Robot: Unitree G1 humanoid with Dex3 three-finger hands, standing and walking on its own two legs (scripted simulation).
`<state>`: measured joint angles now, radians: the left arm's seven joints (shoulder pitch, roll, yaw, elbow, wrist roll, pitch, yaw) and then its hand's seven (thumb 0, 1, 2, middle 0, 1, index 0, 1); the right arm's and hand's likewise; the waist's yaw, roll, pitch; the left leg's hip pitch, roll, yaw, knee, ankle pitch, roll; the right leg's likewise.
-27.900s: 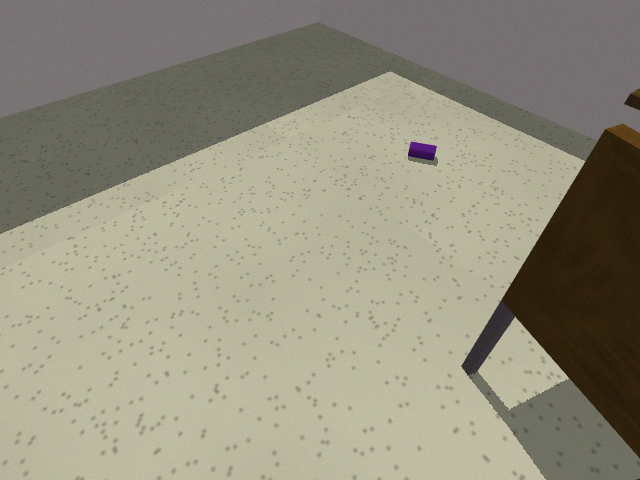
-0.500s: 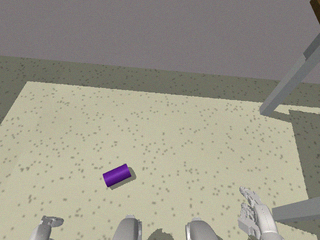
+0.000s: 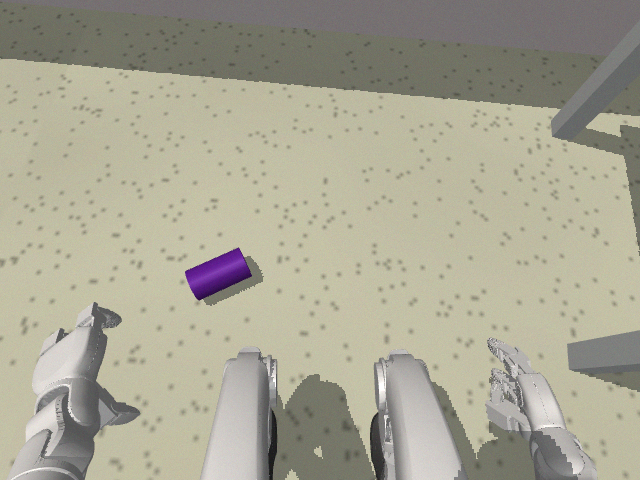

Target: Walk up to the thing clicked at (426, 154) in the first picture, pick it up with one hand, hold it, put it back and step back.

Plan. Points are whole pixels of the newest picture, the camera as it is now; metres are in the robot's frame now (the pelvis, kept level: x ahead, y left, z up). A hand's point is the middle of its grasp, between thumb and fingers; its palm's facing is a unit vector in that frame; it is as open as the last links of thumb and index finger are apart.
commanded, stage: rise first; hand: left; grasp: from above
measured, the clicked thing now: (219, 273) +0.50 +0.26 -0.49
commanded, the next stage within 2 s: none
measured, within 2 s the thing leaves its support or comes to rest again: neither
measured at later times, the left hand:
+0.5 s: hand (153, 319) +0.35 +0.31 -0.28, palm faces -0.41 -0.12 -0.91, open 14.0 cm
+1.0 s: hand (177, 297) +0.41 +0.30 -0.35, palm faces -0.40 -0.17 -0.90, open 13.9 cm
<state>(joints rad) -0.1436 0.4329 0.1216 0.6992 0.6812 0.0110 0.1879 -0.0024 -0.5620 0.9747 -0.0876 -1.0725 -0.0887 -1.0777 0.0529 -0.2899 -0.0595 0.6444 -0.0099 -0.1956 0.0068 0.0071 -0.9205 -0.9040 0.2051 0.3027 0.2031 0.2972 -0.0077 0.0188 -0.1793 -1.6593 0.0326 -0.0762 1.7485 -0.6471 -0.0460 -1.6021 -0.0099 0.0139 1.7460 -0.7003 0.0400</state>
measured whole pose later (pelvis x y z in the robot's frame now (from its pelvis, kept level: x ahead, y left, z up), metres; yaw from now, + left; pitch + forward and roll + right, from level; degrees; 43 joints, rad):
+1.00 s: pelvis -0.04 +0.02 -0.18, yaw -6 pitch +34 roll -7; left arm -0.91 0.64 0.18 1.48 1.08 0.01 0.46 0.00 -0.51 0.97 -0.10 -1.04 -0.11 -1.03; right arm 0.12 -0.24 0.02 0.81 -0.13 -0.13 0.14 0.00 -0.90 -0.90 0.20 0.30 0.20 0.30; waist -0.17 0.01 -0.07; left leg -2.28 0.02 -0.15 2.33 -0.66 -0.03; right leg -2.18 0.04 0.01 2.28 -0.71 0.06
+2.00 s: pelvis -0.03 +0.01 -0.21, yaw -8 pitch +33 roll -9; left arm -0.99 0.76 0.22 1.54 1.10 -0.02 0.47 0.00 -0.44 0.89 -0.20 -0.93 -0.20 -0.94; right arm 0.12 -0.27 0.08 0.78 -0.15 -0.09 0.20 0.00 -0.91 -0.90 0.20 0.30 0.20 0.30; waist -0.22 -0.02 -0.01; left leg -2.35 0.01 -0.20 2.44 -0.69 -0.05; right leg -2.24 0.06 -0.03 2.36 -0.72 0.07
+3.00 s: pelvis -0.03 +0.01 -0.20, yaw -8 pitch +33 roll -9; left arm -1.02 0.79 0.19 1.54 1.10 -0.01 0.42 0.00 -0.37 0.84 -0.29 -0.84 -0.27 -0.86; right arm 0.14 -0.29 0.09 0.75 -0.14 -0.08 0.21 0.00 -0.91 -0.90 0.20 0.30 0.20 0.30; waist -0.23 -0.01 -0.02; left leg -2.33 0.01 -0.20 2.41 -0.67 -0.05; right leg -2.22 0.05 -0.04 2.33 -0.70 0.07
